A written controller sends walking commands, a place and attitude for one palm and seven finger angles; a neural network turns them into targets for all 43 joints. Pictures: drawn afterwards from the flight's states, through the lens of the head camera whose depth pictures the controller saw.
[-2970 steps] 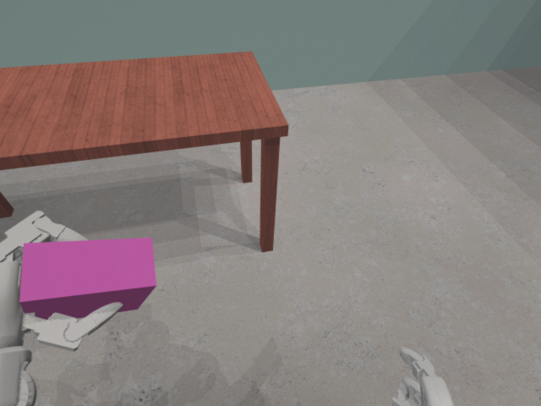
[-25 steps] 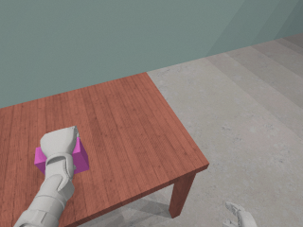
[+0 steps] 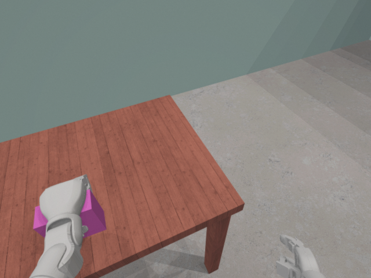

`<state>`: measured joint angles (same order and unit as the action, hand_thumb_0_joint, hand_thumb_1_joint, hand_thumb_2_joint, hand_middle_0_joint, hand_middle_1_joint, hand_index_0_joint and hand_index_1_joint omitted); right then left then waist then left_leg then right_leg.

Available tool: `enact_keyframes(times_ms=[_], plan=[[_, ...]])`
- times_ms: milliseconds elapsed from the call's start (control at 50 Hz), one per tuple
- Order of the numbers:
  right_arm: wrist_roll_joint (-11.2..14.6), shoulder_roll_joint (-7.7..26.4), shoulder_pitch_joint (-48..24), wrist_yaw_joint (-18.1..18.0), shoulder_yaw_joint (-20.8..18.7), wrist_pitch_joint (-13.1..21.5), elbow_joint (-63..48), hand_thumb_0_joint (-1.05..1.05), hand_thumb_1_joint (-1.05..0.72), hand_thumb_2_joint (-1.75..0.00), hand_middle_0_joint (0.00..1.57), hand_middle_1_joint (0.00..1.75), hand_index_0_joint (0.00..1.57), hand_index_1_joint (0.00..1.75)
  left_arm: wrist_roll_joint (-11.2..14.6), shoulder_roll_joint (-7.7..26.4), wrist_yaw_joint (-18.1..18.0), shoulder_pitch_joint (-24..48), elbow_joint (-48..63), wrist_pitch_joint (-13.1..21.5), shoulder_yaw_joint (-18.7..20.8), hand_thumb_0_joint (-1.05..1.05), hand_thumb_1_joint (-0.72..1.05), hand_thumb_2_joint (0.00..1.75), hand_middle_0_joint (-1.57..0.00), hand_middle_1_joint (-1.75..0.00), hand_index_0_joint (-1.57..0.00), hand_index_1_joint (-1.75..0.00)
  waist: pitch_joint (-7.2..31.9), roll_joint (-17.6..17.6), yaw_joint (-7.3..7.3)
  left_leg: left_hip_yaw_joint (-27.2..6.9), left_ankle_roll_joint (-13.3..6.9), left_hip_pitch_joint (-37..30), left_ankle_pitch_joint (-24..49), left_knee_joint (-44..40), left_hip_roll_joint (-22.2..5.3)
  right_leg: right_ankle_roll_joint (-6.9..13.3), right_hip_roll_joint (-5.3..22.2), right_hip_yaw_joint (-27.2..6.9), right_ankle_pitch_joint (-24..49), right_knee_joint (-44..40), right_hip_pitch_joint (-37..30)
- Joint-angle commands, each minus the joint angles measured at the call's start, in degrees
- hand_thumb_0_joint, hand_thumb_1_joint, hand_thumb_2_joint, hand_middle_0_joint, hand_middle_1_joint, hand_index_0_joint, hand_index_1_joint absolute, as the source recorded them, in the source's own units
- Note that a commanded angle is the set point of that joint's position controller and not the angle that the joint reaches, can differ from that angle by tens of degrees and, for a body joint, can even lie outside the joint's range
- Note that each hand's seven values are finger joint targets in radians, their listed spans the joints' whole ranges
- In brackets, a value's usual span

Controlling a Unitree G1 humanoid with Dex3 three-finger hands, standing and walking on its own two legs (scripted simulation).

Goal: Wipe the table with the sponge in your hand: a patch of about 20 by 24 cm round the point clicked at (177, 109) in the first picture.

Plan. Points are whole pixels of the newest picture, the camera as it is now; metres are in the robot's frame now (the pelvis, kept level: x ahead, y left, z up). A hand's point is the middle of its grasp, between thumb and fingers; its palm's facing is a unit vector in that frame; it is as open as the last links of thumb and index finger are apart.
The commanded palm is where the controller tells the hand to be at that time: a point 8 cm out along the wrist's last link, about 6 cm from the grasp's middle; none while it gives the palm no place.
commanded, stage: wipe back along the first lane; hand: left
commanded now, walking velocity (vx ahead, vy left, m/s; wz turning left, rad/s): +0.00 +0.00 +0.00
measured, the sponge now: (76, 222) +0.24 +0.31 -0.04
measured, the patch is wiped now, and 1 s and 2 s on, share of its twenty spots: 1.00 1.00 1.00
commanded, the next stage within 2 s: lift the sponge slowly off the table in 0.46 s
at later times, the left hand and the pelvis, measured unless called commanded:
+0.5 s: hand (75, 229) +0.21 +0.27 +0.00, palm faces -0.02 -0.10 -1.00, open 9.6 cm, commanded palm +0.16 +0.26 +0.04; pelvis +0.00 +0.01 +0.00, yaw +0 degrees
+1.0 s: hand (75, 235) +0.19 +0.26 +0.01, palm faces -0.02 -0.16 -0.99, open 9.5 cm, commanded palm +0.15 +0.26 +0.07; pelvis +0.00 +0.02 +0.00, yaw -1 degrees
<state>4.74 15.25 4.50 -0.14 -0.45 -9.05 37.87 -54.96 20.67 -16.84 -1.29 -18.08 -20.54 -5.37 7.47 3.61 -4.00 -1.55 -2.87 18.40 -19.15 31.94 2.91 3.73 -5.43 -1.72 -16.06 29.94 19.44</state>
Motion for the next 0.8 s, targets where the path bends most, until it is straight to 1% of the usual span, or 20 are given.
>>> enact_keyframes(times_ms=[0, 80, 100, 160, 180, 200, 300, 360, 380, 440, 480, 540, 560, 580, 600, 620, 640, 680, 760, 780], plan=[[-0.15, 6.03, -9.83, -0.17, -1.76, 3.0, -9.13, 0.0, -0.9, -0.9, 0.2, 0.3, 0.2, 0.3, 1.67, 4.26, 1.92, -2.86, 4.92, -0.32, 0.87, 0.0, 0.1, 1.3, -1.2, -1.6, -1.2, -1.6, 6.29, -6.81, -0.5, -1.8, -0.22, 1.66, 16.59, -2.55, 0.19, 1.46, 3.63, -5.53, 25.59, -2.26, -11.41], [-0.17, 5.93, -11.1, 0.0, -1.78, 3.14, -9.68, 0.0, -0.9, -0.9, 0.2, 0.3, 0.2, 0.3, 2.21, 4.34, 1.74, -7.45, 7.57, -0.63, 1.78, 0.0, 0.1, 1.3, -1.2, -1.6, -1.2, -1.6, 5.38, -7.8, -1.22, -1.9, -0.2, 1.15, 16.9, -2.83, 0.07, 1.41, 3.63, -6.2, 26.87, -2.59, -11.64], [-0.18, 5.75, -10.8, -0.05, -1.72, 3.08, -9.46, 0.0, -0.9, -0.9, 0.2, 0.3, 0.2, 0.3, 2.17, 3.57, 1.66, -6.95, 7.99, -0.77, 0.75, 0.0, 0.1, 1.3, -1.2, -1.6, -1.2, -1.6, 4.81, -8.31, -0.72, -1.84, -0.23, 1.13, 16.3, -2.91, 0.01, 1.2, 3.58, -5.75, 25.31, -2.63, -11.15], [-0.18, 5.62, -11.5, 0.1, -1.72, 3.19, -9.76, 0.0, -0.9, -0.9, 0.2, 0.3, 0.2, 0.3, 2.03, 2.25, 1.49, -8.0, 9.54, -1.33, -0.57, 0.0, 0.1, 1.3, -1.2, -1.6, -1.2, -1.6, 3.63, -7.09, -0.89, -2.0, -0.17, 0.51, 15.77, -3.35, -0.15, 1.34, 3.36, -5.21, 22.38, -3.12, -9.78], [-0.22, 5.75, -12.22, 0.14, -1.81, 3.12, -9.83, 0.0, -0.9, -0.9, 0.2, 0.3, 0.2, 0.3, 1.95, 3.24, 1.31, -8.38, 10.35, -1.66, 0.7, 0.0, 0.1, 1.3, -1.2, -1.6, -1.2, -1.6, 3.9, -6.28, -1.45, -2.38, -0.12, 0.09, 16.22, -3.73, -0.32, 1.65, 3.19, -5.6, 21.67, -3.25, -9.8], [-0.21, 5.4, -12.08, 0.2, -1.7, 3.1, -9.86, 0.0, -0.9, -0.9, 0.2, 0.3, 0.2, 0.3, 1.74, 1.36, 1.36, -8.55, 10.54, -1.94, -1.44, 0.0, 0.1, 1.3, -1.2, -1.6, -1.2, -1.6, 3.46, -6.51, -1.1, -2.24, -0.13, -0.15, 16.02, -3.62, -0.34, 1.46, 3.26, -4.88, 20.64, -3.11, -9.37], [-0.28, 5.24, -12.93, 0.39, -1.64, 3.06, -10.18, 0.0, -0.9, -0.9, 0.2, 0.3, 0.2, 0.3, 1.58, 0.13, 1.24, -9.42, 12.85, -2.66, -3.03, 0.0, 0.1, 1.3, -1.2, -1.6, -1.2, -1.6, 3.08, -6.56, -1.18, -2.84, -0.05, -0.85, 14.95, -4.19, -0.68, 1.61, 2.93, -4.4, 16.93, -3.33, -8.19], [-0.23, 5.0, -13.31, 0.59, -1.6, 3.21, -10.32, 0.0, -0.9, -0.9, 0.2, 0.3, 0.2, 0.3, 1.73, -1.08, 1.26, -12.54, 13.28, -2.88, -4.1, 0.0, 0.1, 1.3, -1.2, -1.6, -1.2, -1.6, 3.14, -8.21, -1.56, -2.7, -0.06, -0.99, 15.31, -3.97, -0.68, 1.5, 2.98, -4.31, 17.74, -3.23, -8.51], [-0.27, 5.28, -13.67, 0.58, -1.64, 3.1, -10.23, 0.0, -0.9, -0.9, 0.2, 0.3, 0.2, 0.3, 1.85, 0.77, 1.18, -12.85, 13.95, -2.95, -2.12, 0.0, 0.1, 1.3, -1.2, -1.6, -1.2, -1.6, 3.9, -7.85, -1.99, -3.06, 0.01, -1.19, 15.3, -4.29, -0.9, 1.68, 2.8, -4.88, 17.49, -3.28, -8.84], [-0.25, 4.89, -14.09, 0.78, -1.4, 3.0, -10.49, 0.0, -0.9, -0.9, 0.2, 0.3, 0.2, 0.3, 1.6, -2.15, 1.34, -12.41, 15.23, -3.29, -5.66, 0.0, 0.1, 1.3, -1.2, -1.6, -1.2, -1.6, 2.36, -7.57, -1.41, -3.11, 0.03, -1.29, 14.71, -4.37, -0.99, 1.55, 2.81, -4.05, 15.71, -3.15, -7.51], [-0.23, 5.2, -14.49, 0.95, -1.45, 2.96, -10.34, 0.0, -0.9, -0.9, 0.2, 0.3, 0.2, 0.3, 1.5, -0.25, 1.02, -13.86, 15.84, -3.73, -3.67, 0.0, 0.1, 1.3, -1.2, -1.6, -1.2, -1.6, 2.71, -6.51, -2.07, -3.52, 0.22, -1.56, 15.18, -4.59, -1.19, 1.85, 2.52, -4.49, 15.43, -2.98, -7.55], [-0.23, 4.88, -14.26, 1.0, -1.23, 2.87, -10.23, 0.0, -0.9, -0.9, 0.2, 0.3, 0.2, 0.3, 1.07, -1.61, 0.82, -12.53, 15.66, -4.01, -5.17, 0.0, 0.1, 1.3, -1.2, -1.6, -1.2, -1.6, 1.75, -6.52, -1.63, -3.71, 0.45, -1.31, 14.96, -4.53, -1.33, 1.86, 2.46, -3.66, 14.35, -2.44, -6.5], [-0.21, 4.81, -14.22, 1.06, -1.28, 2.93, -10.24, 0.0, -0.9, -0.9, 0.2, 0.3, 0.2, 0.3, 1.0, -1.6, 0.85, -12.11, 16.35, -4.07, -5.46, 0.0, 0.1, 1.3, -1.2, -1.6, -1.2, -1.6, 2.33, -6.64, -1.68, -3.85, 0.37, -1.88, 15.57, -4.45, -1.39, 1.87, 2.47, -3.48, 14.91, -2.31, -6.71], [-0.32, 5.11, -14.63, 1.08, -1.51, 2.84, -10.24, 0.0, -0.9, -0.9, 0.2, 0.3, 0.2, 0.3, 0.77, 0.43, 0.68, -11.77, 17.77, -4.24, -3.51, 0.0, 0.1, 1.3, -1.2, -1.6, -1.2, -1.6, 2.96, -6.05, -2.13, -4.3, 0.48, -2.31, 16.07, -4.64, -1.61, 2.09, 2.19, -4.23, 14.55, -2.3, -6.88], [-0.22, 4.61, -14.75, 1.12, -1.4, 2.8, -10.68, 0.0, -0.9, -0.9, 0.2, 0.3, 0.2, 0.3, 1.09, -1.34, 0.67, -11.99, 18.87, -4.49, -5.34, 0.0, 0.1, 1.3, -1.2, -1.6, -1.2, -1.6, 3.65, -5.33, -1.9, -3.94, 0.29, -2.74, 16.15, -4.52, -1.54, 1.87, 2.54, -3.48, 14.78, -2.15, -7.67], [-0.18, 4.72, -14.53, 1.16, -1.36, 2.74, -10.49, 0.0, -0.9, -0.9, 0.2, 0.3, 0.2, 0.3, 0.98, -0.13, 0.63, -11.43, 18.77, -4.62, -4.49, 0.0, 0.1, 1.3, -1.2, -1.6, -1.2, -1.6, 2.81, -5.87, -1.88, -4.21, 0.35, -2.67, 16.28, -4.56, -1.63, 1.99, 2.36, -3.57, 14.67, -2.13, -7.25], [-0.25, 4.65, -14.89, 1.22, -1.41, 2.78, -10.55, 0.0, -0.9, -0.9, 0.2, 0.3, 0.2, 0.3, 0.85, -1.14, 0.76, -10.58, 20.08, -4.63, -5.65, 0.0, 0.1, 1.3, -1.2, -1.6, -1.2, -1.6, 3.52, -5.31, -1.73, -4.26, 0.4, -3.25, 16.81, -4.43, -1.59, 1.97, 2.4, -3.62, 14.95, -2.01, -7.32], [-0.44, 4.79, -15.27, 1.38, -1.46, 2.81, -10.83, 0.0, -0.9, -0.9, 0.2, 0.3, 0.2, 0.3, 0.93, 0.38, 0.74, -12.09, 22.08, -4.78, -4.28, 0.0, 0.1, 1.3, -1.2, -1.6, -1.2, -1.6, 5.2, -5.36, -2.4, -4.59, 0.35, -3.97, 18.11, -4.55, -1.76, 2.12, 2.2, -4.24, 16.22, -1.92, -8.62], [-0.32, 4.45, -15.22, 1.53, -1.29, 2.79, -10.72, 0.0, -0.9, -0.9, 0.2, 0.3, 0.2, 0.3, 1.11, -0.21, 1.09, -11.32, 23.83, -4.81, -5.67, 0.0, 0.1, 1.3, -1.2, -1.6, -1.2, -1.6, 2.89, -5.17, -1.82, -4.86, 0.36, -4.47, 18.68, -4.82, -2.04, 1.99, 2.3, -3.74, 16.11, -2.12, -7.98], [-0.46, 4.75, -15.51, 1.53, -1.3, 2.7, -10.72, 0.0, -0.9, -0.9, 0.2, 0.3, 0.2, 0.3, 0.93, 1.2, 1.07, -10.11, 24.79, -5.09, -4.25, 0.0, 0.1, 1.3, -1.2, -1.6, -1.2, -1.6, 3.03, -4.24, -1.99, -5.25, 0.43, -4.6, 18.11, -5.33, -2.29, 2.22, 1.98, -4.22, 14.95, -2.23, -7.9]])
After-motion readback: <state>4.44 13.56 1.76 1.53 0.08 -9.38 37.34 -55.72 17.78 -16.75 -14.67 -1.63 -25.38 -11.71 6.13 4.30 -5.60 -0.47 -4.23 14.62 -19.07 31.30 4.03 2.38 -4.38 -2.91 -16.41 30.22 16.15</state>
